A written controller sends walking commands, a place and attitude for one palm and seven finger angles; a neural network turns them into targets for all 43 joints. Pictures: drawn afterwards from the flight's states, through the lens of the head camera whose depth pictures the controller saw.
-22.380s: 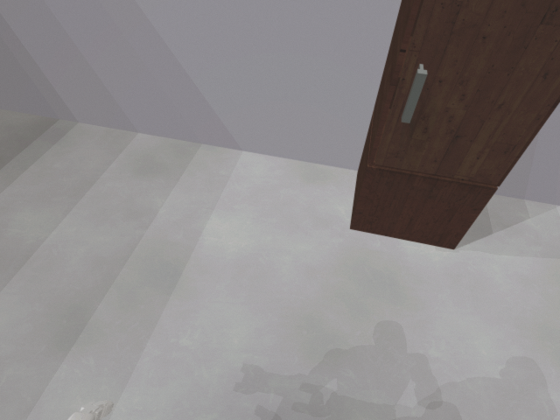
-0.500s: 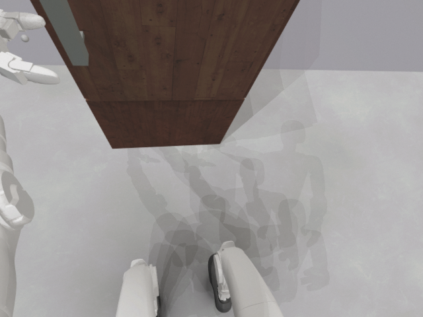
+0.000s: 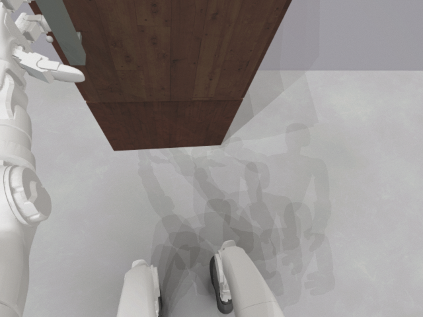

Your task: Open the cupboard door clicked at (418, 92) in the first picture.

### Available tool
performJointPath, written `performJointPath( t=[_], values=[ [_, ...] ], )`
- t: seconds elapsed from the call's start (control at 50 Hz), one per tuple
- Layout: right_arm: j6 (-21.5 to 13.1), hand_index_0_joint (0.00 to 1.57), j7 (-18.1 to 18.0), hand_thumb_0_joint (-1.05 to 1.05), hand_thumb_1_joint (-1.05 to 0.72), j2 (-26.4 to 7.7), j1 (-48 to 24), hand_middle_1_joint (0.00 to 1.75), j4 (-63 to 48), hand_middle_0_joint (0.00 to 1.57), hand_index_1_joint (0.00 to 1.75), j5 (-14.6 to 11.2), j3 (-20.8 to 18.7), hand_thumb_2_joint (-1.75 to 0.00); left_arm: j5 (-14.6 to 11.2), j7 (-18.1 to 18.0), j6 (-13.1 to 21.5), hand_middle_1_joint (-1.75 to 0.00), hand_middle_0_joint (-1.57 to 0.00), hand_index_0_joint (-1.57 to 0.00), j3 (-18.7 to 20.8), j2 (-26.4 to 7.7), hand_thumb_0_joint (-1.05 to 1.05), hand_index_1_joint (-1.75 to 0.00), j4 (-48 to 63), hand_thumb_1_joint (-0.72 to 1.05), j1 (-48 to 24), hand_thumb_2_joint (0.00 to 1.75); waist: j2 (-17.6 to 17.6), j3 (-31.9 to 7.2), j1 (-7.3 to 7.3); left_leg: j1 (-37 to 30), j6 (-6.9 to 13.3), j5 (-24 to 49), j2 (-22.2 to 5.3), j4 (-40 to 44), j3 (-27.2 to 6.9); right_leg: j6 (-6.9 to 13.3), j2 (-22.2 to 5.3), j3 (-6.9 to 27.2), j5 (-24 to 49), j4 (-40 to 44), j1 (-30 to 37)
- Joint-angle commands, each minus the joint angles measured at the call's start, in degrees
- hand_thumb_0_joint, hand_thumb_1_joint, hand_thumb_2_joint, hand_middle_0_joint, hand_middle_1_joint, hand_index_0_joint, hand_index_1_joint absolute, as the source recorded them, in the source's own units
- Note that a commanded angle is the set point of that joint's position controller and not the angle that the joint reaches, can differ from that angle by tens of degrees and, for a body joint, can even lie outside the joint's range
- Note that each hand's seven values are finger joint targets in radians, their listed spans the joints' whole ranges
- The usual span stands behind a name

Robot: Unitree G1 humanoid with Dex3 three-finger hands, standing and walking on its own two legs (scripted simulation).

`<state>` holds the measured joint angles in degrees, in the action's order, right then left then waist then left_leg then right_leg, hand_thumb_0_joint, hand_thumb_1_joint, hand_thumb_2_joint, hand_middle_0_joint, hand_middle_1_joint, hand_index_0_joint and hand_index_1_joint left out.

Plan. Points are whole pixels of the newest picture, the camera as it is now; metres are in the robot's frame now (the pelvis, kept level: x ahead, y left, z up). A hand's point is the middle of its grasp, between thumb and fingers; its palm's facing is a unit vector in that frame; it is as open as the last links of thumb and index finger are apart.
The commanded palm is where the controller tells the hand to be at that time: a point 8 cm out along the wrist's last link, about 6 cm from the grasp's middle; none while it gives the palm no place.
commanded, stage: slide the fingers in behind the handle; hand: left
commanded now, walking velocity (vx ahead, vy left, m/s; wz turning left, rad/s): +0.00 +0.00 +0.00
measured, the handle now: (62, 15) +0.62 +0.17 +0.07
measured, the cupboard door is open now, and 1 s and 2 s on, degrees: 0 0 1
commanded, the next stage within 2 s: close the thumb around the handle in 0.90 s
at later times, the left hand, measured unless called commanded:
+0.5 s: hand (72, 39) +0.57 +0.15 +0.07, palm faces -0.05 -1.00 -0.02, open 13.9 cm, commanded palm +0.55 +0.18 +0.07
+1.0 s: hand (73, 40) +0.57 +0.15 +0.07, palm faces -0.03 -1.00 -0.01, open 13.9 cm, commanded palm +0.55 +0.19 +0.07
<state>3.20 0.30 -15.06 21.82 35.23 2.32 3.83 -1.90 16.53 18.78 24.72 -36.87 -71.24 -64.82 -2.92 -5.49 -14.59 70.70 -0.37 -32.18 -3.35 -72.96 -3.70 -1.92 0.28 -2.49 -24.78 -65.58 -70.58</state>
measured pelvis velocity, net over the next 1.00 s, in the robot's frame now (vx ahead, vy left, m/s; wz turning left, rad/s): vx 0.00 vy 0.00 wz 0.00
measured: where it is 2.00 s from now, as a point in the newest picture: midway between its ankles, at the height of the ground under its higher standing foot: (189, 307)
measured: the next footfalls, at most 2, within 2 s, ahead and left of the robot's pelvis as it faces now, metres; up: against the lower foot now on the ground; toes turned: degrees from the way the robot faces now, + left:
none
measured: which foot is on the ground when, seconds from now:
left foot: down 0.00-1.00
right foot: down 0.00-1.00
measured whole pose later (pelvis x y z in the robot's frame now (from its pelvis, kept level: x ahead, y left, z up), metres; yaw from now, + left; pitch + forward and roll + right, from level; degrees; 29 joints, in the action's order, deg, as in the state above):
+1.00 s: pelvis +0.00 +0.00 +0.00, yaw +0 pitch +29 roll -4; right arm 3.3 1.2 -14.6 21.8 35.1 2.6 2.9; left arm -1.5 11.9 21.1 23.3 -31.1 -69.4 -62.3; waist -3.1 -5.9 -13.8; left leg 68.5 -0.3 -32.0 -3.2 -71.6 -2.3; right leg -2.0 0.2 -1.1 -24.9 -65.5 -69.4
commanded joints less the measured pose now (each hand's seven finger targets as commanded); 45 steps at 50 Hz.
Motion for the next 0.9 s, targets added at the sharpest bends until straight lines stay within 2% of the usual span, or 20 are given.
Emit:
performJointPath(
  t=[0.0, 0.02, 0.04, 0.06, 0.1, 0.14, 0.22, 0.28, 0.32, 0.38, 0.44, 0.48, 0.54, 0.58, 0.62, 0.68, 0.76, 0.8, 0.86, 0.88],
  values=[
    [-0.4, 0.2, -0.4, 0.0, -0.9, -11.0, 13.6, 0.3, -0.6, 0.2, 0.3, 0.6, -3.8, -0.9, 0.6, -0.9, 4.1, -1.2, -0.3, -0.3, -1.9, -10.4, 0.0, -1.2, 13.2, -0.5, -27.4, 0.3, -11.3, -34.4, -2.39, -26.4, 1.6, 26.5, 1.3, 7.4, -0.7, 3.1, 2.5, -1.2, 15.5, 5.6, 14.6],
    [-0.2, 0.2, -0.4, 0.0, -0.9, -11.2, 13.7, 0.3, -0.4, 0.2, 0.3, 0.4, -3.8, -0.9, 0.7, -0.9, 3.9, -1.2, -0.3, -0.3, -1.4, -11.1, 0.0, -1.2, 12.4, -0.5, -27.2, 0.3, -11.2, -33.8, -1.98, -25.9, 1.4, 25.7, 1.2, 7.7, -0.7, 3.0, 2.5, -1.3, 14.8, 5.7, 14.5],
    [-0.2, 0.2, -0.4, 0.0, -0.9, -11.1, 13.5, 0.3, -0.4, 0.2, 0.3, 0.4, -3.9, -0.9, 0.3, -0.7, 3.6, -1.2, -0.3, -0.3, -2.6, -9.6, 0.0, -1.2, 12.7, -0.5, -27.9, 0.3, -11.7, -33.4, -2.4, -26.3, 1.4, 25.1, 1.3, 7.9, -0.7, 3.0, 2.5, -1.3, 14.3, 6.0, 14.1],
    [-0.2, 0.2, -0.5, 0.0, -0.9, -11.3, 13.6, 0.3, -0.3, 0.2, 0.3, 0.4, -3.9, -0.9, 0.0, -0.8, 3.4, -1.2, -0.3, -0.3, -1.3, -10.8, 0.0, -1.2, 13.0, -0.5, -28.4, 0.3, -11.1, -34.3, -2.0, -25.8, 1.5, 24.7, 1.3, 7.8, -0.7, 3.0, 2.5, -1.2, 14.2, 5.9, 14.9],
    [-0.4, 0.2, -0.6, 0.0, -0.9, -11.1, 13.9, 0.3, -0.2, 0.2, 0.3, 0.5, -3.9, -0.9, -0.3, -1.3, 3.3, -1.2, -0.3, -0.3, -2.0, -9.5, 0.0, -1.2, 13.3, -0.5, -29.6, 0.3, -12.1, -34.6, -2.51, -26.9, 1.5, 25.1, 1.3, 7.9, -1.0, 3.1, 2.5, -1.4, 14.0, 5.7, 13.5],
    [-0.5, 0.2, -0.5, 0.0, -0.9, -11.2, 14.0, 0.3, 0.0, 0.2, 0.3, 0.6, -3.8, -0.9, -0.1, -2.1, 3.3, -1.2, -0.3, -0.3, -0.8, -10.9, 0.0, -1.2, 13.2, -0.5, -29.5, 0.3, -11.4, -34.6, -2.09, -26.0, 1.4, 24.5, 1.4, 7.9, -0.7, 2.9, 2.4, -1.2, 13.9, 6.0, 14.5],
    [-0.8, 0.2, -0.1, 0.0, -0.9, -10.9, 14.1, 0.3, 0.4, 0.2, 0.3, 0.9, -4.2, -0.9, 0.5, -2.9, 4.1, -1.2, -0.3, -0.3, -3.5, -7.1, 0.0, -1.2, 14.8, -0.5, -29.6, 0.3, -12.6, -36.0, -2.54, -29.0, 1.1, 26.5, 1.3, 8.0, -1.2, 3.0, 2.3, -1.5, 14.7, 5.9, 13.3],
    [-0.7, 0.2, -0.2, 0.0, -0.9, -10.9, 14.0, 0.3, 0.1, 0.2, 0.3, 0.7, -4.0, -0.9, -0.2, -3.2, 3.1, -1.2, -0.3, -0.3, -2.2, -7.6, 0.0, -1.2, 12.1, -0.5, -27.9, 0.3, -9.7, -33.7, -2.19, -24.7, 1.5, 23.9, 1.6, 8.2, -0.2, 2.9, 2.4, -1.1, 14.6, 6.5, 16.1],
    [-0.9, 0.2, -0.1, 0.0, -0.9, -10.8, 14.1, 0.3, 0.1, 0.2, 0.3, 0.8, -4.0, -0.9, 0.4, -3.8, 3.7, -1.2, -0.3, -0.3, -1.8, -8.6, 0.0, -1.2, 13.3, -0.5, -28.8, 0.3, -11.2, -34.9, -1.86, -25.4, 1.4, 24.5, 1.7, 8.1, -0.2, 2.9, 2.3, -1.0, 15.0, 6.2, 15.9],
    [-1.0, 0.2, 0.1, 0.0, -0.9, -10.5, 13.8, 0.3, 0.2, 0.2, 0.3, 0.9, -4.1, -0.9, 0.8, -4.2, 4.2, -1.2, -0.3, -0.3, -4.4, -5.5, 0.0, -1.2, 13.3, -0.5, -29.2, 0.3, -11.4, -32.7, -2.73, -26.2, 1.3, 23.9, 1.5, 8.5, -0.4, 2.9, 2.2, -1.3, 13.9, 6.5, 14.1],
    [-1.0, 0.2, 0.2, 0.0, -0.9, -10.7, 14.0, 0.3, 0.3, 0.2, 0.3, 1.1, -4.5, -0.9, 0.0, -4.6, 4.8, -1.2, -0.3, -0.3, -3.7, -4.8, 0.0, -1.2, 13.9, -0.5, -28.4, 0.3, -11.4, -35.1, -2.04, -28.3, 1.0, 26.1, 1.6, 8.4, -0.7, 3.1, 2.2, -1.4, 15.1, 6.2, 14.4],
    [-1.0, 0.2, 0.4, 0.0, -0.9, -10.5, 14.0, 0.3, 0.3, 0.2, 0.3, 1.1, -4.5, -0.9, -0.4, -5.0, 4.6, -1.2, -0.3, -0.3, -4.1, -3.3, 0.0, -1.2, 13.4, -0.5, -27.6, 0.3, -10.9, -34.7, -1.93, -27.9, 1.0, 26.4, 1.7, 8.5, -0.4, 3.0, 2.2, -1.5, 15.9, 6.3, 15.2],
    [-0.6, 0.2, 0.3, 0.0, -0.9, -10.6, 14.0, 0.3, -0.2, 0.2, 0.3, 1.1, -4.2, -0.9, 0.7, -6.2, 4.7, -1.2, -0.3, -0.3, -1.1, -7.4, 0.0, -1.2, 12.0, -0.5, -26.5, 0.3, -9.1, -34.2, -1.05, -25.2, 1.1, 26.0, 1.8, 8.3, -0.1, 3.0, 2.2, -1.1, 16.4, 5.7, 16.8],
    [-0.5, 0.2, 0.5, 0.0, -0.9, -10.3, 13.6, 0.3, -0.4, 0.2, 0.3, 1.1, -4.2, -0.9, 1.5, -6.5, 5.1, -1.2, -0.3, -0.3, -2.7, -6.0, 0.0, -1.2, 12.9, -0.5, -26.9, 0.3, -9.6, -33.2, -1.37, -24.5, 1.3, 25.0, 1.9, 8.4, 0.3, 2.9, 2.1, -0.9, 16.0, 6.0, 16.9],
    [-0.5, 0.2, 0.5, 0.0, -0.9, -10.4, 13.6, 0.3, -0.6, 0.2, 0.3, 1.2, -4.5, -0.9, 1.7, -6.7, 6.0, -1.2, -0.3, -0.3, -1.8, -7.1, 0.0, -1.2, 14.7, -0.5, -27.0, 0.3, -10.9, -36.0, -0.83, -27.0, 1.0, 27.1, 1.8, 8.3, 0.0, 3.1, 2.1, -0.9, 17.1, 5.5, 17.1],
    [-0.3, 0.2, 0.6, 0.0, -0.9, -10.4, 13.2, 0.3, -0.9, 0.2, 0.3, 0.9, -4.5, -0.9, 0.6, -6.0, 5.6, -1.2, -0.3, -0.3, -2.7, -4.9, 0.0, -1.2, 13.6, -0.5, -25.0, 0.3, -9.0, -34.6, -0.95, -26.2, 1.1, 26.5, 1.9, 8.7, 0.4, 2.9, 2.2, -0.9, 17.5, 6.1, 18.2],
    [-0.3, 0.2, 0.2, 0.0, -0.9, -10.5, 13.0, 0.3, -0.7, 0.2, 0.3, 0.7, -4.3, -0.9, 0.2, -5.7, 5.2, -1.2, -0.3, -0.3, -1.6, -6.4, 0.0, -1.2, 12.1, -0.5, -25.9, 0.3, -6.7, -32.5, -1.33, -22.6, 1.6, 23.0, 2.0, 8.6, 0.8, 2.6, 2.2, -0.5, 15.7, 6.5, 18.9],
    [-0.5, 0.2, 0.0, 0.0, -0.9, -10.5, 13.3, 0.3, -1.0, 0.2, 0.3, 0.8, -4.3, -0.9, 0.4, -5.7, 5.8, -1.2, -0.3, -0.3, -0.1, -8.5, 0.0, -1.2, 13.4, -0.5, -26.2, 0.3, -7.8, -34.2, -0.77, -22.9, 1.6, 24.1, 2.1, 8.4, 0.9, 2.9, 2.2, -0.2, 17.2, 6.0, 20.1],
    [-0.5, 0.2, 0.2, 0.0, -0.9, -10.3, 13.0, 0.3, -1.2, 0.2, 0.3, 0.8, -4.4, -0.9, 0.2, -5.3, 6.2, -1.2, -0.3, -0.3, -0.7, -7.5, 0.0, -1.2, 14.8, -0.5, -24.7, 0.3, -9.3, -36.3, -0.32, -24.9, 1.3, 26.8, 2.1, 8.2, 1.0, 2.8, 2.1, -0.2, 19.4, 5.8, 20.7],
    [-0.5, 0.2, 0.2, 0.0, -0.9, -10.3, 13.0, 0.3, -1.2, 0.2, 0.3, 0.7, -4.5, -0.9, 0.0, -5.2, 6.2, -1.2, -0.3, -0.3, 0.2, -8.2, 0.0, -1.2, 14.5, -0.5, -23.8, 0.3, -8.0, -36.2, -0.09, -24.3, 1.4, 27.0, 2.1, 8.1, 1.2, 2.8, 2.2, -0.1, 20.3, 5.8, 21.7]
  ],
)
